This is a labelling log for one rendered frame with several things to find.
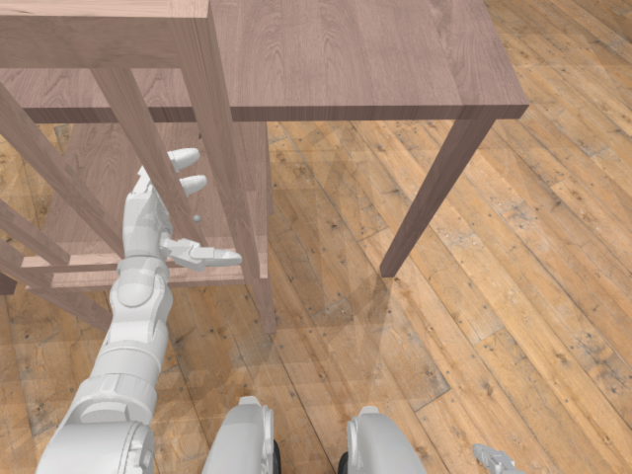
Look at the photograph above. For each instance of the table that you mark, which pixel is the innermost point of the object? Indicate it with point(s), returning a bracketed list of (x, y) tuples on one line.
[(312, 60)]

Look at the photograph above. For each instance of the robot thigh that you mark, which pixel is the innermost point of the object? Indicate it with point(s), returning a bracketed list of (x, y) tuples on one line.
[(376, 444), (245, 436)]

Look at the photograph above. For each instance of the robot left forearm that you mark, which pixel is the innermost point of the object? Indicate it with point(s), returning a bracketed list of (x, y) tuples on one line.
[(121, 386)]

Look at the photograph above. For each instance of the right robot thigh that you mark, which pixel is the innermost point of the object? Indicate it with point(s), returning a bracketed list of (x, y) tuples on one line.
[(376, 444)]

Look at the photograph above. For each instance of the chair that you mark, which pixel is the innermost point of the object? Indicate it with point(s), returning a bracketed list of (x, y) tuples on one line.
[(81, 244)]

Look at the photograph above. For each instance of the left robot thigh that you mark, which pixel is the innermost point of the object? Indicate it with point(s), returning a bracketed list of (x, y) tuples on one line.
[(245, 436)]

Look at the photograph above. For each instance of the robot right hand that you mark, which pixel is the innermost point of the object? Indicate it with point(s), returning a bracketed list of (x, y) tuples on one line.
[(497, 462)]

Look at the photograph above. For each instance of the robot left upper arm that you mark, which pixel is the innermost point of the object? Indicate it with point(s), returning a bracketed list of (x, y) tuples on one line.
[(101, 448)]

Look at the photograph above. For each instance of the robot left hand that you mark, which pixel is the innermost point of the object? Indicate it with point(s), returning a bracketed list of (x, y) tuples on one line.
[(146, 216)]

